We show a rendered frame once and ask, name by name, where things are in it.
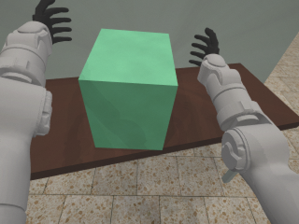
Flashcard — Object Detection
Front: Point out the right robot hand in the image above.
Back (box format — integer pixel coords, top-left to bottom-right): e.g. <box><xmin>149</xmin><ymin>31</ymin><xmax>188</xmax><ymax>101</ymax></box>
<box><xmin>189</xmin><ymin>28</ymin><xmax>220</xmax><ymax>67</ymax></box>

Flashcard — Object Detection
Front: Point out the carton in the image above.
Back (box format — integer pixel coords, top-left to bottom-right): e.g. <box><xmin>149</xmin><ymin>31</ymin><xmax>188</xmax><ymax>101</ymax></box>
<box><xmin>78</xmin><ymin>28</ymin><xmax>178</xmax><ymax>150</ymax></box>

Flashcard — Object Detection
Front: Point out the robot left upper arm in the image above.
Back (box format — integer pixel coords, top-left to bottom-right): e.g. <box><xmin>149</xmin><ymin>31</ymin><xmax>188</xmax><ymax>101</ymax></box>
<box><xmin>0</xmin><ymin>77</ymin><xmax>52</xmax><ymax>224</ymax></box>

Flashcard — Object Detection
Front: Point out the table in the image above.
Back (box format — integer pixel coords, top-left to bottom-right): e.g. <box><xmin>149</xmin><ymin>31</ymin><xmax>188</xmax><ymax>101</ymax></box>
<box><xmin>30</xmin><ymin>63</ymin><xmax>299</xmax><ymax>184</ymax></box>

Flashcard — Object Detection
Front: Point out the robot left forearm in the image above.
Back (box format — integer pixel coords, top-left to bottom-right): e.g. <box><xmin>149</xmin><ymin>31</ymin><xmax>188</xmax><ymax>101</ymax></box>
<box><xmin>0</xmin><ymin>21</ymin><xmax>52</xmax><ymax>88</ymax></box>

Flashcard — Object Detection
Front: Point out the robot right forearm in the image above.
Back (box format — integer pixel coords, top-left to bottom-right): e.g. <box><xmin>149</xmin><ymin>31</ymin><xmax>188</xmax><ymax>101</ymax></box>
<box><xmin>197</xmin><ymin>53</ymin><xmax>290</xmax><ymax>157</ymax></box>

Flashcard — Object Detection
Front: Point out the robot right upper arm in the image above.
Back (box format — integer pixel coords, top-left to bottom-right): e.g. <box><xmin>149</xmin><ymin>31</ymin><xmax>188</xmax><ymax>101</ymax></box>
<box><xmin>221</xmin><ymin>123</ymin><xmax>299</xmax><ymax>224</ymax></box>

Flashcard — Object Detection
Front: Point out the left robot hand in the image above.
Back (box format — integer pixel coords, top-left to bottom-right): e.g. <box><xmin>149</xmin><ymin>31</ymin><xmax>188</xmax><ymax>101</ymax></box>
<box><xmin>32</xmin><ymin>0</ymin><xmax>72</xmax><ymax>45</ymax></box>

